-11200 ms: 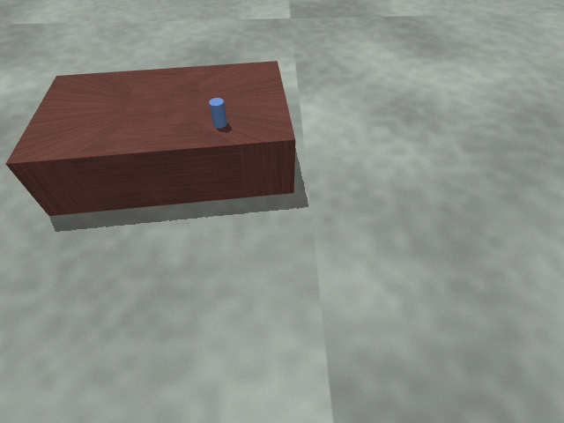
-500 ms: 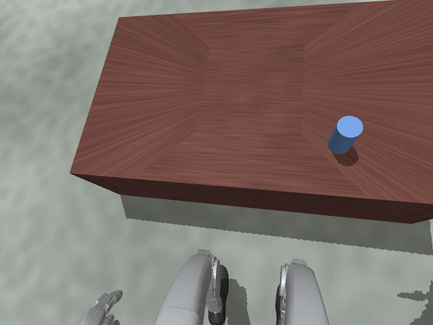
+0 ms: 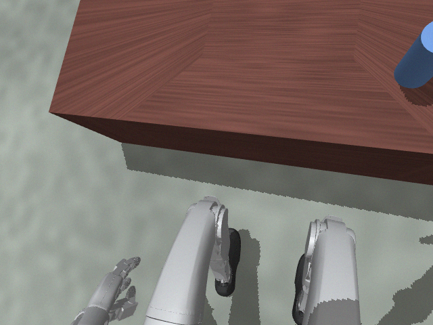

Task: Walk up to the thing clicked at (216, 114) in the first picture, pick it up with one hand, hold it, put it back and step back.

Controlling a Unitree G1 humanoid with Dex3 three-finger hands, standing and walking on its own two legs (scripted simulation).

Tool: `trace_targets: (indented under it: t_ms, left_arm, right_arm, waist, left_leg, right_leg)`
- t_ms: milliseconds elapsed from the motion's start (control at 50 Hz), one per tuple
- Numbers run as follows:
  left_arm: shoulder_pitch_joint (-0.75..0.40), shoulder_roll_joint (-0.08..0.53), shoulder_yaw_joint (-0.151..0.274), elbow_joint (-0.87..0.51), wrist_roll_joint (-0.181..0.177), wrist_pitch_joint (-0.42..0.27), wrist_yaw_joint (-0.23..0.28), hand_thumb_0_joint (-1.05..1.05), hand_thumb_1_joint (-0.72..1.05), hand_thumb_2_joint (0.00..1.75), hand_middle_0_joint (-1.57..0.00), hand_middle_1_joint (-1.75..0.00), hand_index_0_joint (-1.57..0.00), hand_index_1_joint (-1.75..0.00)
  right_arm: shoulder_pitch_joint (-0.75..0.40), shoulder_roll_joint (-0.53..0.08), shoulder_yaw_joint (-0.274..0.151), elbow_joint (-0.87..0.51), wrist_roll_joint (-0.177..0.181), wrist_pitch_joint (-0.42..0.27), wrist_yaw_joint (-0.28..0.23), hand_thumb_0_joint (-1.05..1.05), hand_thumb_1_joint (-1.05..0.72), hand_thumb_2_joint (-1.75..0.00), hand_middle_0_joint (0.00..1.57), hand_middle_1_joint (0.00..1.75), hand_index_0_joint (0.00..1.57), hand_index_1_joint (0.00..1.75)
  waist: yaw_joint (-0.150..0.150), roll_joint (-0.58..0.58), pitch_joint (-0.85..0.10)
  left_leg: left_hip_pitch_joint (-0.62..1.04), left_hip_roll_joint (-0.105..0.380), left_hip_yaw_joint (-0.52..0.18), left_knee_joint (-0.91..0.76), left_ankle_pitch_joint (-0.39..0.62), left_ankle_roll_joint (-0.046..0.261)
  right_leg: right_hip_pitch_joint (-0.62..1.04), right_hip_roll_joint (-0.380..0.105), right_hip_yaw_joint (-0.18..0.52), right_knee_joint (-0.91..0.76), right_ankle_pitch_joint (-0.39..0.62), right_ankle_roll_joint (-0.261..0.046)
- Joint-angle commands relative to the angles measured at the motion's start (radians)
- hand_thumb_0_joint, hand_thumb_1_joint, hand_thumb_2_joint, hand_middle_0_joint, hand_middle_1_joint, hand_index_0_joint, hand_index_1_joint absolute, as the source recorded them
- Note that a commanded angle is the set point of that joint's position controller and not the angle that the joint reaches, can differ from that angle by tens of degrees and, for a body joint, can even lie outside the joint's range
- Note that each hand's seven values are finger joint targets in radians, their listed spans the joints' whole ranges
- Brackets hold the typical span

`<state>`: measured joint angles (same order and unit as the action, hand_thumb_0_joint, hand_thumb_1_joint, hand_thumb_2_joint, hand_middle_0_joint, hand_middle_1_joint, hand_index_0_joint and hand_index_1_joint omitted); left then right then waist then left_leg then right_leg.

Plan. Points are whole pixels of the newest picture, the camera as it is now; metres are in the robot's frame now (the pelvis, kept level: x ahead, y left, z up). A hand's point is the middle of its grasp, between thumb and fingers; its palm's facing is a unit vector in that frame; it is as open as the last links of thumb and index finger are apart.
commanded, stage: approach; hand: right
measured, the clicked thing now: (426, 57) +0.57 -0.28 -0.12
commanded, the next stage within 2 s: close in in 0.08 s
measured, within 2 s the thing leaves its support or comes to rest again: neither
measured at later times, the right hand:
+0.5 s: hand out of the picture +0.52 -0.32 -0.10, palm faces +0.29 +0.96 -0.02, open 17.4 cm
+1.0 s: hand out of the picture +0.53 -0.28 -0.09, palm faces +0.32 +0.95 -0.02, open 17.3 cm
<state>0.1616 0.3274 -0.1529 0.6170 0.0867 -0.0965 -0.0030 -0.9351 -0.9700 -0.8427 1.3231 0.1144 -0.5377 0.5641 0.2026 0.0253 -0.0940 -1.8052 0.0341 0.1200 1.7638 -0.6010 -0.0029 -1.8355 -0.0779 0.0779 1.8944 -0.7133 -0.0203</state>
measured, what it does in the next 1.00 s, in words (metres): lowers itself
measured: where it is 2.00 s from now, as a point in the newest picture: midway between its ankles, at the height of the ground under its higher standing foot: (264, 287)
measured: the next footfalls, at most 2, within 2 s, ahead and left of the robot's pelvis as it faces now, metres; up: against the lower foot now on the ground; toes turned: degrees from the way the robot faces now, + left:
none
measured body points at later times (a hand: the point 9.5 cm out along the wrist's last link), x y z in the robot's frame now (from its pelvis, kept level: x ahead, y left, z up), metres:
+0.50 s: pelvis -0.04 +0.01 -0.13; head +0.20 -0.06 +0.25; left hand -0.01 +0.28 -0.21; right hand +0.50 -0.37 -0.10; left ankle +0.09 +0.13 -0.47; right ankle +0.04 -0.11 -0.47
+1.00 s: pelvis -0.03 +0.01 -0.11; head +0.22 -0.05 +0.26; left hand +0.03 +0.29 -0.21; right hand +0.51 -0.33 -0.09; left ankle +0.09 +0.13 -0.47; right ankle +0.04 -0.11 -0.47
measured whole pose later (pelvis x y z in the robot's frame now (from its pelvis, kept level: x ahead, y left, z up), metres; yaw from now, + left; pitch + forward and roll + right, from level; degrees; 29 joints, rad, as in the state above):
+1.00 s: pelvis -0.03 +0.01 -0.11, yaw -1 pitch +37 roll +6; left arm 0.22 0.32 -0.10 0.60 0.09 0.05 -0.03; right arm -1.07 -0.69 -0.60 1.05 -0.01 -0.37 0.13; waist 0.23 0.00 -0.08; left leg -2.15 0.07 0.09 2.11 -0.60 0.02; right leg -2.17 -0.05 0.07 2.22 -0.70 -0.02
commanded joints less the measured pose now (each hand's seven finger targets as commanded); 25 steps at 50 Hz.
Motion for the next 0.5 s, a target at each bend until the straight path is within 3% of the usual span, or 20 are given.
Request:
trace_targets:
  t_ms: [0,20,60,80,120,140,200,240,340,360,400,440,480]
  left_arm:
    - [0.244,0.263,0.088,-0.003,0.011,0.021,0.004,0.0,0.9,0.9,-0.19,-0.29,-0.18,-0.29]
    - [0.245,0.26,0.086,0.0,0.011,0.027,0.0,0.0,0.91,0.9,-0.19,-0.29,-0.18,-0.29]
    - [0.248,0.262,0.092,0.007,0.016,0.039,-0.006,0.0,0.92,0.9,-0.19,-0.29,-0.19,-0.29]
    - [0.248,0.259,0.092,0.012,0.018,0.043,-0.008,0.0,0.92,0.9,-0.19,-0.29,-0.19,-0.29]
    - [0.244,0.258,0.081,0.021,0.021,0.055,-0.015,0.0,0.91,0.9,-0.2,-0.3,-0.19,-0.3]
    - [0.249,0.253,0.076,0.016,0.021,0.061,-0.019,0.0,0.91,0.89,-0.2,-0.3,-0.2,-0.3]
    - [0.227,0.255,0.063,-0.012,0.019,0.078,-0.029,0.0,0.9,0.89,-0.2,-0.3,-0.2,-0.3]
    - [0.226,0.269,0.059,-0.026,0.018,0.086,-0.031,0.0,0.91,0.89,-0.2,-0.3,-0.21,-0.3]
    - [0.243,0.277,0.069,-0.048,0.017,0.11,-0.032,0.0,0.91,0.89,-0.2,-0.3,-0.21,-0.3]
    - [0.236,0.282,0.077,-0.046,0.017,0.112,-0.031,0.0,0.9,0.89,-0.2,-0.3,-0.2,-0.3]
    - [0.246,0.274,0.081,-0.054,0.015,0.117,-0.028,0.0,0.9,0.89,-0.2,-0.3,-0.2,-0.3]
    - [0.255,0.264,0.083,-0.051,0.013,0.124,-0.025,0.0,0.9,0.9,-0.2,-0.3,-0.2,-0.3]
    - [0.265,0.258,0.085,-0.041,0.008,0.123,-0.019,0.0,0.89,0.9,-0.2,-0.3,-0.2,-0.3]
  right_arm:
    - [-0.379,-0.487,-0.032,-0.277,-0.015,-0.041,-0.042,0.0,0.49,-0.04,0.06,0.04,0.05,0.04]
    - [-0.367,-0.442,-0.006,-0.259,-0.027,-0.024,-0.05,0.0,0.47,-0.03,0.07,0.04,0.05,0.04]
    - [-0.416,-0.425,0.013,-0.273,-0.048,-0.008,-0.081,0.0,0.47,-0.03,0.06,0.04,0.05,0.04]
    - [-0.414,-0.369,0.049,-0.255,-0.055,0.002,-0.091,0.0,0.48,-0.03,0.07,0.04,0.05,0.04]
    - [-0.434,-0.379,0.044,-0.269,-0.065,0.009,-0.118,0.0,0.49,-0.02,0.07,0.04,0.05,0.04]
    - [-0.431,-0.354,0.057,-0.265,-0.071,0.013,-0.128,0.0,0.5,-0.03,0.07,0.04,0.05,0.04]
    - [-0.434,-0.357,0.075,-0.257,-0.097,0.02,-0.158,0.0,0.5,-0.03,0.06,0.04,0.05,0.04]
    - [-0.464,-0.351,0.078,-0.276,-0.096,0.02,-0.18,0.0,0.49,-0.03,0.06,0.04,0.05,0.04]
    - [-0.525,-0.322,0.098,-0.369,-0.114,0.053,-0.255,0.0,0.49,-0.05,0.05,0.04,0.04,0.04]
    - [-0.543,-0.292,0.132,-0.376,-0.127,0.062,-0.266,0.0,0.49,-0.05,0.05,0.04,0.04,0.04]
    - [-0.588,-0.314,0.134,-0.467,-0.143,0.068,-0.3,0.0,0.5,-0.04,0.04,0.04,0.04,0.04]
    - [-0.583,-0.271,0.159,-0.47,-0.145,0.086,-0.328,0.0,0.52,-0.04,0.04,0.04,0.03,0.04]
    - [-0.57,-0.2,0.188,-0.447,-0.133,0.1,-0.348,0.0,0.53,-0.06,0.03,0.05,0.03,0.05]
  waist:
    - [-0.038,-0.464,-0.861]
    - [-0.026,-0.462,-0.851]
    - [-0.005,-0.456,-0.819]
    - [0.017,-0.438,-0.791]
    - [0.026,-0.431,-0.723]
    - [0.032,-0.414,-0.711]
    - [0.033,-0.376,-0.65]
    - [0.039,-0.371,-0.65]
    - [0.029,-0.426,-0.721]
    - [0.035,-0.455,-0.694]
    - [0.026,-0.48,-0.738]
    - [0.021,-0.476,-0.734]
    - [0.04,-0.456,-0.683]
  left_leg:
    - [0.293,-0.036,-0.064,-0.037,0.314,0.034]
    - [0.257,-0.037,-0.053,-0.011,0.301,0.036]
    - [0.201,-0.04,-0.043,0.017,0.268,0.033]
    - [0.172,-0.039,-0.034,0.035,0.258,0.031]
    - [0.121,-0.038,-0.022,0.07,0.236,0.033]
    - [0.11,-0.037,-0.016,0.087,0.24,0.031]
    - [0.083,-0.035,-0.008,0.126,0.169,0.03]
    - [0.073,-0.033,-0.001,0.15,0.148,0.026]
    - [0.06,-0.03,0.001,0.183,0.116,0.027]
    - [0.022,-0.03,0.001,0.189,0.081,0.03]
    - [0.03,-0.029,-0.002,0.195,0.073,0.031]
    - [0.028,-0.029,-0.006,0.196,0.064,0.034]
    - [-0.01,-0.03,-0.001,0.192,0.053,0.034]
  right_leg:
    - [0.58,0.019,0.035,-0.118,0.549,0.017]
    - [0.578,0.016,0.045,-0.111,0.549,0.022]
    - [0.525,0.013,0.047,-0.074,0.506,0.016]
    - [0.49,0.013,0.05,-0.053,0.484,0.016]
    - [0.411,0.015,0.053,-0.024,0.444,0.016]
    - [0.382,0.017,0.052,-0.006,0.433,0.015]
    - [0.243,0.023,0.052,0.015,0.285,0.01]
    - [0.207,0.025,0.06,0.027,0.228,0.009]
    - [0.198,0.028,0.054,0.035,0.153,0.011]
    - [0.185,0.029,0.063,0.019,0.097,0.013]
    - [0.195,0.031,0.059,0.012,0.07,0.012]
    - [0.174,0.034,0.053,0.008,0.054,0.011]
    - [0.163,0.034,0.063,0.001,0.03,0.01]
